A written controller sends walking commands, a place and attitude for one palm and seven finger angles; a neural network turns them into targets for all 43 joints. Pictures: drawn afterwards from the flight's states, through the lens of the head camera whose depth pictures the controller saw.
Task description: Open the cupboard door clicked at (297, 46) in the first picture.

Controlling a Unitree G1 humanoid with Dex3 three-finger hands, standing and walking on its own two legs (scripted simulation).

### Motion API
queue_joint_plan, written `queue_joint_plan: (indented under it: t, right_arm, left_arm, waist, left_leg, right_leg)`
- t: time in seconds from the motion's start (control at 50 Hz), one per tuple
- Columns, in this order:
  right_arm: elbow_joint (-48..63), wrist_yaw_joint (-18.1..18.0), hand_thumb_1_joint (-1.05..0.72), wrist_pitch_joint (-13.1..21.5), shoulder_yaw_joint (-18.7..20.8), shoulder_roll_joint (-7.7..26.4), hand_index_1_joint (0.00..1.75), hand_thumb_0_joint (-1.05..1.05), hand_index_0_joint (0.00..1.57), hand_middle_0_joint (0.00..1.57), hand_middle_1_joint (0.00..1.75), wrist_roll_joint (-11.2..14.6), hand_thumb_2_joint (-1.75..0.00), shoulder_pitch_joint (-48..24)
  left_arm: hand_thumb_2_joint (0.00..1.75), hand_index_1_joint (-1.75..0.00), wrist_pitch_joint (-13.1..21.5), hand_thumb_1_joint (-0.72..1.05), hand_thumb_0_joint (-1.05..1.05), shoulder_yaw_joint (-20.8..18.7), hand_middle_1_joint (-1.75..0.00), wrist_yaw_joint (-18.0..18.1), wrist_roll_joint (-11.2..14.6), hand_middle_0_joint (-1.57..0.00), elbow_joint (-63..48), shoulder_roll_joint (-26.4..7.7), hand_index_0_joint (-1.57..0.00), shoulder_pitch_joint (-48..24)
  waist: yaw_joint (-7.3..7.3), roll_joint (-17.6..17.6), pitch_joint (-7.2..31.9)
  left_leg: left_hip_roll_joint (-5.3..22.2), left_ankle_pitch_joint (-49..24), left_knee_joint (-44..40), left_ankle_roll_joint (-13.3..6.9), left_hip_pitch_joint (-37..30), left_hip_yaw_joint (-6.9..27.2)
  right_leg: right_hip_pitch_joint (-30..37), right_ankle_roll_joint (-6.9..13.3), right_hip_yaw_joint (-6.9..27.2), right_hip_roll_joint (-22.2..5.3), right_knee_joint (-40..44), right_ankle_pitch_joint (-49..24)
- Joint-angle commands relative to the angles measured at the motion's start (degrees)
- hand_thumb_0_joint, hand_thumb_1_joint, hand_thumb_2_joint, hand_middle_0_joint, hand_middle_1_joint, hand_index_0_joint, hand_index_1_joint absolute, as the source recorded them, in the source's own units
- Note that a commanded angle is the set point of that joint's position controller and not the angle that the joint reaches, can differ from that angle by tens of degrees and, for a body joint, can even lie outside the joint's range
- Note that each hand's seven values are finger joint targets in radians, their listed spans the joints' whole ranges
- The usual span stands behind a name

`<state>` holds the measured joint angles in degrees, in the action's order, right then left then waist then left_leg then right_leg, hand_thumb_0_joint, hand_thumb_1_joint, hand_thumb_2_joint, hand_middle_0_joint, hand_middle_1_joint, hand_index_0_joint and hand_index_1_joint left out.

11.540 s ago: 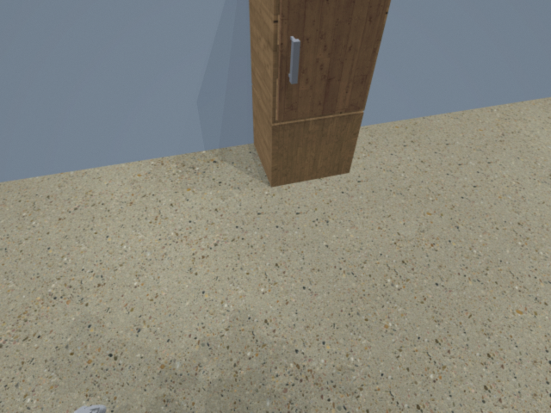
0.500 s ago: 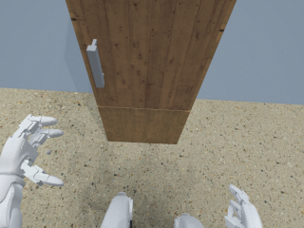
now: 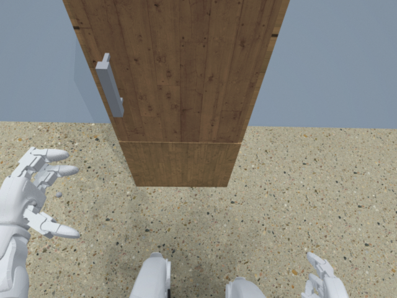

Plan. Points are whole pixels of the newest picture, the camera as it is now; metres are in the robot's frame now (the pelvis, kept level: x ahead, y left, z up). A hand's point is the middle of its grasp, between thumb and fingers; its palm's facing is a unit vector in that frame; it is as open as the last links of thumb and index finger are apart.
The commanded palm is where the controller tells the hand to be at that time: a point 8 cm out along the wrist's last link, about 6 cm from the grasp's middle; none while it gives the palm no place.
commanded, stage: raise the hand with hooked fingers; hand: left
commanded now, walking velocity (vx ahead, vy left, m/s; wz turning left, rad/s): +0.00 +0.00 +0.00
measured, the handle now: (113, 86) +0.59 +0.26 +0.03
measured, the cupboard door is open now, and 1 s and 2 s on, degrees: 0 0 0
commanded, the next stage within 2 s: move the hooked fingers beside the handle in 0.10 s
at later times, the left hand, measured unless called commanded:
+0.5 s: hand (70, 171) +0.33 +0.27 +0.05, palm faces +0.05 -1.00 -0.02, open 14.0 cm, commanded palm +0.31 +0.32 +0.05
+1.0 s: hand (75, 138) +0.41 +0.29 +0.04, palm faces +0.08 -1.00 +0.00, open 14.0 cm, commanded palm +0.40 +0.34 +0.05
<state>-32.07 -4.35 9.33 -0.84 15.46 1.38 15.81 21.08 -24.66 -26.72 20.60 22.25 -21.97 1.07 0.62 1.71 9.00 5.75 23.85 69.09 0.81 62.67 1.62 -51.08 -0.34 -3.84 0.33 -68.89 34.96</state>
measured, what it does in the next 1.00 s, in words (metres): stands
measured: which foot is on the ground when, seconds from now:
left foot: down 0.00-1.00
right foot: down 0.00-1.00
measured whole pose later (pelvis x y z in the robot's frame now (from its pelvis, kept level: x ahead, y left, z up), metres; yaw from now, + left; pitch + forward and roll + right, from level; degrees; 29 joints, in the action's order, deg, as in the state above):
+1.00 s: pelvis +0.00 +0.00 -0.02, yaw -2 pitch +22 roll -4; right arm -36.2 -4.2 3.5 -1.1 16.0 0.8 17.5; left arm 23.1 -31.5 -28.1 12.9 54.3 -31.9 -31.4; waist 4.0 1.1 8.9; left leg 6.8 25.0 73.2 0.5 70.5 1.4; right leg -59.2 -0.6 -3.0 1.3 -72.8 35.6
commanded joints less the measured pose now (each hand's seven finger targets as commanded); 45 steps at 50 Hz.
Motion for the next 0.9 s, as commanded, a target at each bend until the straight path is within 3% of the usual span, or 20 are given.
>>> queue_joint_plan:
  t: [0.0, 0.08, 0.18, 0.24, 0.32, 0.36, 0.4, 0.44, 0.48, 0.54, 0.6, 0.66, 0.72, 0.76, 0.8, 0.86, 0.88]
  right_arm:
    - [7.5, -0.8, -0.90, 2.9, 3.8, 8.6, 0.30, 0.00, 0.20, 0.20, 0.30, 0.3, -0.90, -0.6]
    - [7.2, -0.9, -0.90, 2.7, 3.6, 8.5, 0.30, 0.00, 0.20, 0.20, 0.30, 0.4, -0.90, -0.7]
    - [7.7, -1.0, -0.90, 2.7, 3.5, 8.4, 0.30, 0.00, 0.20, 0.20, 0.30, 0.3, -0.90, -1.0]
    - [6.7, -1.5, -0.90, 2.8, 3.3, 8.6, 0.30, 0.00, 0.20, 0.20, 0.30, 0.2, -0.90, -0.5]
    - [5.4, -1.8, -0.90, 2.4, 3.3, 9.1, 0.30, 0.00, 0.20, 0.20, 0.30, 0.1, -0.90, -0.1]
    - [5.2, -1.8, -0.90, 2.5, 3.4, 9.1, 0.30, 0.00, 0.20, 0.20, 0.30, 0.1, -0.90, 0.1]
    - [5.1, -1.7, -0.90, 2.0, 3.3, 9.1, 0.30, 0.00, 0.20, 0.20, 0.30, 0.1, -0.90, 0.2]
    - [4.9, -1.6, -0.90, 1.6, 3.3, 9.3, 0.30, 0.00, 0.20, 0.20, 0.30, 0.0, -0.90, 0.8]
    - [4.9, -1.3, -0.90, 0.7, 3.3, 9.3, 0.30, 0.00, 0.20, 0.20, 0.30, 0.1, -0.90, 0.8]
    - [4.9, -1.0, -0.90, 0.0, 3.3, 9.2, 0.30, 0.00, 0.20, 0.20, 0.30, 0.0, -0.90, 1.6]
    - [4.5, -0.6, -0.90, -0.6, 3.7, 9.4, 0.30, 0.00, 0.20, 0.20, 0.30, 0.1, -0.90, 2.3]
    - [3.3, -0.8, -0.90, -1.3, 3.6, 9.9, 0.30, 0.00, 0.20, 0.20, 0.30, 0.1, -0.90, 3.2]
    - [2.6, -0.8, -0.90, -1.8, 3.9, 10.1, 0.30, 0.00, 0.20, 0.20, 0.30, 0.1, -0.90, 3.9]
    - [2.0, -0.9, -0.90, -2.0, 4.1, 10.5, 0.30, 0.00, 0.20, 0.20, 0.30, -0.1, -0.90, 4.6]
    - [1.6, -0.8, -0.90, -2.4, 3.9, 10.3, 0.30, 0.00, 0.20, 0.20, 0.30, -0.2, -0.90, 4.9]
    - [0.9, -1.0, -0.90, -3.1, 3.9, 10.6, 0.30, 0.00, 0.20, 0.20, 0.30, -0.3, -0.90, 5.6]
    - [0.7, -0.9, -0.90, -3.4, 3.9, 10.7, 0.30, 0.00, 0.20, 0.20, 0.30, -0.4, -0.90, 5.9]
  left_arm:
    - [0.30, -1.20, 3.8, -0.50, 0.00, -5.0, -1.20, -0.3, 1.6, -0.30, -11.3, -13.7, -0.30, -8.5]
    - [0.30, -1.20, 3.5, -0.50, 0.00, -4.7, -1.20, -0.7, 1.9, -0.30, -9.3, -13.3, -0.30, -9.2]
    - [0.30, -1.20, 3.7, -0.50, 0.00, -4.8, -1.20, -0.4, 1.3, -0.30, -10.9, -13.8, -0.30, -9.7]
    - [0.30, -1.20, 4.0, -0.50, 0.00, -4.4, -1.20, 0.2, 0.7, -0.30, -9.8, -14.6, -0.30, -16.6]
    - [0.30, -1.20, 3.6, -0.50, 0.00, -4.5, -1.20, 0.1, -0.6, -0.30, -4.2, -15.7, -0.30, -22.2]
    - [0.30, -1.20, 3.7, -0.50, 0.00, -3.4, -1.20, -0.2, -1.1, -0.30, -4.5, -15.2, -0.30, -24.0]
    - [0.30, -1.20, 2.9, -0.50, 0.00, -2.9, -1.20, -0.2, -1.5, -0.30, -2.8, -15.3, -0.30, -25.5]
    - [0.30, -1.20, 2.6, -0.50, 0.00, -5.6, -1.20, 0.1, -1.5, -0.30, -0.5, -17.8, -0.30, -25.3]
    - [0.30, -1.20, 2.2, -0.50, 0.00, -6.4, -1.20, 0.1, -1.7, -0.30, 2.1, -18.7, -0.30, -26.3]
    - [0.30, -1.20, 2.8, -0.50, 0.00, -7.9, -1.20, 0.4, -2.3, -0.30, 3.8, -20.7, -0.30, -29.1]
    - [0.30, -1.20, 3.6, -0.50, 0.00, -6.3, -1.20, 0.1, -2.6, -0.30, 5.0, -19.0, -0.30, -30.3]
    - [0.30, -1.20, 4.2, -0.50, 0.00, -7.4, -1.20, -0.3, -3.2, -0.30, 10.0, -21.5, -0.30, -36.2]
    - [0.30, -1.20, 4.9, -0.50, 0.00, -5.5, -1.20, -1.0, -4.1, -0.30, 11.4, -20.7, -0.30, -40.8]
    - [0.30, -1.20, 5.6, -0.50, 0.00, -7.5, -1.20, -1.0, -4.4, -0.30, 12.2, -23.3, -0.30, -42.7]
    - [0.30, -1.20, 5.6, -0.50, 0.00, -7.0, -1.20, -1.1, -4.9, -0.30, 14.2, -23.3, -0.30, -45.2]
    - [0.30, -1.20, 5.7, -0.50, 0.00, -9.5, -1.20, -0.8, -5.5, -0.30, 18.2, -26.8, -0.30, -47.9]
    - [0.30, -1.20, 5.8, -0.50, 0.00, -10.0, -1.20, -0.8, -6.1, -0.30, 19.1, -27.8, -0.30, -48.2]
  waist:
    - [-0.50, 3.6, 16.1]
    - [-0.10, 2.1, 14.4]
    - [-0.70, 4.1, 15.5]
    - [0.82, 3.9, 14.9]
    - [0.84, 4.2, 15.6]
    - [0.56, 5.9, 18.4]
    - [0.79, 5.4, 17.9]
    - [-0.02, 4.1, 18.7]
    - [0.13, 3.2, 17.9]
    - [-0.20, 4.6, 19.0]
    - [0.60, 4.9, 19.6]
    - [1.75, 2.7, 17.9]
    - [2.34, 5.7, 19.1]
    - [2.00, 5.9, 21.5]
    - [2.34, 6.5, 21.1]
    - [2.39, 4.5, 21.9]
    - [2.18, 5.8, 22.3]
  left_leg:
    - [-3.7, -6.8, -8.4, -2.5, -21.8, -0.2]
    - [-3.6, -6.4, -7.7, -2.6, -20.1, -0.4]
    - [-3.6, -6.7, -8.5, -2.4, -22.0, 0.0]
    - [-3.4, -5.2, -7.5, -2.6, -21.2, 0.3]
    - [-3.1, -4.5, -7.6, -2.3, -21.7, 0.6]
    - [-3.1, -6.2, -7.6, -2.2, -24.3, 0.7]
    - [-3.1, -6.1, -7.9, -2.3, -23.9, 0.8]
    - [-3.2, -7.1, -7.5, -2.4, -23.0, 0.7]
    - [-3.2, -6.8, -7.5, -2.4, -21.6, 0.2]
    - [-3.2, -8.3, -7.0, -2.4, -21.5, 0.1]
    - [-3.0, -9.2, -7.0, -2.3, -23.4, 0.3]
    - [-2.8, -7.1, -6.0, -2.5, -20.1, 0.2]
    - [-2.7, -6.7, -6.2, -2.3, -22.6, 0.8]
    - [-2.5, -7.7, -5.8, -2.3, -23.8, 1.1]
    - [-2.6, -8.1, -5.4, -2.4, -23.3, 1.2]
    - [-2.4, -7.8, -4.4, -2.6, -21.5, 1.0]
    - [-2.3, -8.2, -4.3, -2.5, -21.6, 0.9]
  right_leg:
    - [-0.9, 1.2, 2.0, 2.5, 12.1, -11.9]
    - [-1.1, 1.1, 2.7, 2.5, 12.5, -11.6]
    - [-1.4, 1.4, 2.0, 2.6, 11.8, -11.7]
    - [-3.3, 1.4, 1.8, 2.8, 11.3, -10.3]
    - [-4.6, 1.6, 1.6, 2.6, 10.9, -9.5]
    - [-4.8, 1.8, 1.5, 2.6, 10.6, -11.0]
    - [-4.7, 1.7, 1.4, 2.5, 10.9, -11.2]
    - [-3.5, 1.8, 1.5, 2.7, 10.6, -11.9]
    - [-3.0, 1.5, 1.8, 2.6, 10.9, -12.1]
    - [-2.8, 1.8, 1.7, 2.9, 9.9, -13.4]
    - [-4.4, 1.7, 1.4, 2.9, 9.9, -14.3]
    - [-5.4, 1.5, 1.7, 3.0, 9.7, -12.6]
    - [-8.2, 1.8, 1.3, 2.9, 9.3, -11.6]
    - [-8.4, 1.9, 1.4, 2.9, 8.9, -12.0]
    - [-8.9, 1.9, 1.3, 2.9, 8.6, -12.2]
    - [-8.6, 1.7, 1.7, 3.0, 8.4, -12.2]
    - [-8.9, 1.8, 1.6, 3.0, 7.9, -12.4]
